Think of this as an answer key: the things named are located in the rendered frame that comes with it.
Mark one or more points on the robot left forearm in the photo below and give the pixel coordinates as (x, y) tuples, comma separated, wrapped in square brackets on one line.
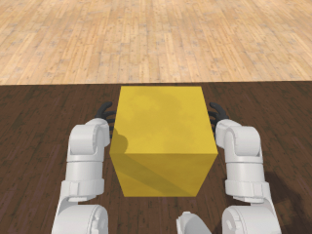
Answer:
[(85, 154)]

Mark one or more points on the robot left upper arm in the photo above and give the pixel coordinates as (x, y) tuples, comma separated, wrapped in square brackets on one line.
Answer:
[(82, 219)]

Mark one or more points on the robot left hand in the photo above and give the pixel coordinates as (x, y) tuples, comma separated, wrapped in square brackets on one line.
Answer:
[(102, 115)]

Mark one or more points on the robot right upper arm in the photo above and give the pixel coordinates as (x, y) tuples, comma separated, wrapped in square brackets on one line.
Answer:
[(249, 220)]

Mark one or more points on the robot right forearm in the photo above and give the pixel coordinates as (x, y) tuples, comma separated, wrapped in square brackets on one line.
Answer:
[(243, 158)]

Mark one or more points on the carton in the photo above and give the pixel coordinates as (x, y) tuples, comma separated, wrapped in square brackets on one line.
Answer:
[(163, 143)]

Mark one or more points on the robot right hand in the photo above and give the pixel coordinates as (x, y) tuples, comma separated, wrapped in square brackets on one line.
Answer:
[(221, 115)]

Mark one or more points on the right robot thigh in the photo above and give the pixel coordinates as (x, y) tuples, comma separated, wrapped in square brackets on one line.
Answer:
[(191, 224)]

